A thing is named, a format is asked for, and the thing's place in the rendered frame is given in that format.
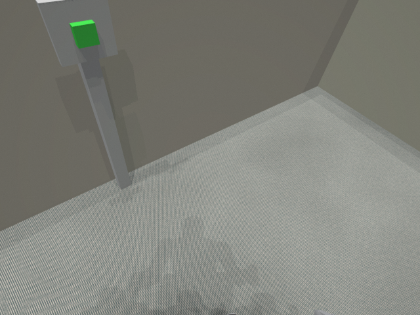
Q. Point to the button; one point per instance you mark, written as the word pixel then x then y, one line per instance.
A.
pixel 85 33

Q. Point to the panel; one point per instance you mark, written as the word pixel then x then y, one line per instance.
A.
pixel 57 16

